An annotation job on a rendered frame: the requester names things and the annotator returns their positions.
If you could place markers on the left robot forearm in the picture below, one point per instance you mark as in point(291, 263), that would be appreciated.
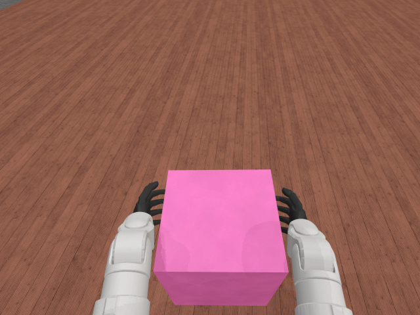
point(127, 274)

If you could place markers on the right robot hand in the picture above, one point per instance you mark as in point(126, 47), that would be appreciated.
point(294, 210)

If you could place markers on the left robot hand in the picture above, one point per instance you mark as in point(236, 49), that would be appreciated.
point(144, 203)

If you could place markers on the carton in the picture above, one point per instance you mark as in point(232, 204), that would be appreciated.
point(220, 240)

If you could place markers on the right robot forearm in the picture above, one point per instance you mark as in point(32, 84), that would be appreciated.
point(315, 271)

